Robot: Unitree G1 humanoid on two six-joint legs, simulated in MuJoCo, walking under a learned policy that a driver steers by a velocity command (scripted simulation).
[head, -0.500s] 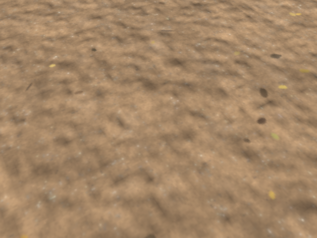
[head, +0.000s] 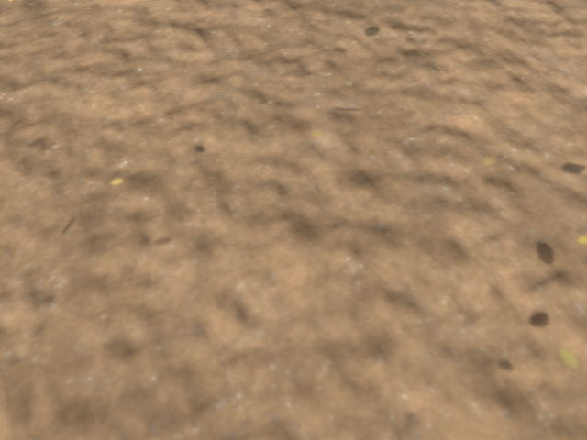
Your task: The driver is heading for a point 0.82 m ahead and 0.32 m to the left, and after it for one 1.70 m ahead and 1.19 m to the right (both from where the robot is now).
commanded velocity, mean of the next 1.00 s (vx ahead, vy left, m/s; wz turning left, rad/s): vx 0.50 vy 0.00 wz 0.28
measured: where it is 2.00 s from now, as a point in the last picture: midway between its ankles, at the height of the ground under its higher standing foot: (225, 309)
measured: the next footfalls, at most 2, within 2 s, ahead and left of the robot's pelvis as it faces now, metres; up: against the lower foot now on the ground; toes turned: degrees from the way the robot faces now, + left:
left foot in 0.22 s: +0.29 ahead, +0.12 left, +0.00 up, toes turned +5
right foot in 0.74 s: +0.59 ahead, -0.05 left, +0.00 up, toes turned +11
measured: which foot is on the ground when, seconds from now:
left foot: up 0.00-0.20, down 0.22-0.76, up 0.78-1.00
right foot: down 0.00-0.22, up 0.24-0.72, down 0.74-1.00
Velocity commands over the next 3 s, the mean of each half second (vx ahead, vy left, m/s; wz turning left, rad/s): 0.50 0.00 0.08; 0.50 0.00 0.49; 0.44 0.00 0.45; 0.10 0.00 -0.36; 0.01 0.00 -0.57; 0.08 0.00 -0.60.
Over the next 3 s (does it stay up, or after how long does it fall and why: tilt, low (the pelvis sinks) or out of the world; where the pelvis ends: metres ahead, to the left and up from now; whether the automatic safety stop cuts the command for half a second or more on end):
stays up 0.84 0.24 0.00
